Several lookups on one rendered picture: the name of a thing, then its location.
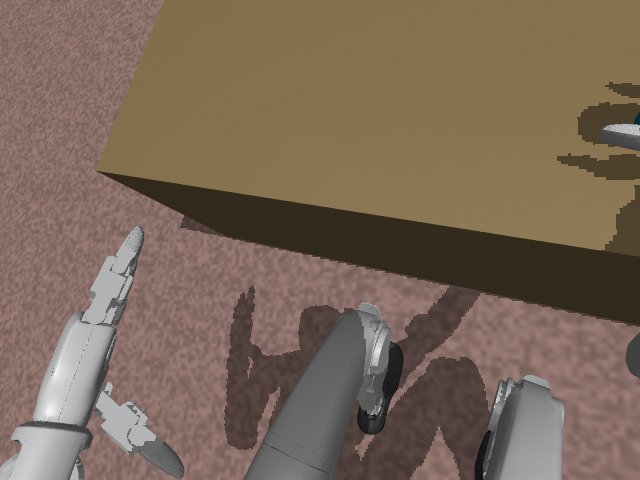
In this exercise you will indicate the right robot foot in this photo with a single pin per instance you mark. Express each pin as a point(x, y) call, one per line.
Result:
point(480, 457)

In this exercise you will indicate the left robot foot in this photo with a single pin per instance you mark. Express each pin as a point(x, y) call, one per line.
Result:
point(373, 424)

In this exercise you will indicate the left robot arm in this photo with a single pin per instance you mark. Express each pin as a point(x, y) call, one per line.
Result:
point(50, 451)

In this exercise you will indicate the left robot hand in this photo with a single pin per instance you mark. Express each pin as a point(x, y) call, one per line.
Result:
point(73, 386)

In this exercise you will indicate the right robot hand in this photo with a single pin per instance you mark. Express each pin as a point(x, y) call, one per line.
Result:
point(622, 135)

